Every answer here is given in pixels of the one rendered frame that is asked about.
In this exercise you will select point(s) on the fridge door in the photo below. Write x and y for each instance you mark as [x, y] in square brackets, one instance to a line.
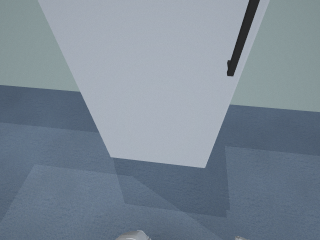
[153, 73]

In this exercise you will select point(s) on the handle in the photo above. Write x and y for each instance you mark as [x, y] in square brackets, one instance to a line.
[242, 36]

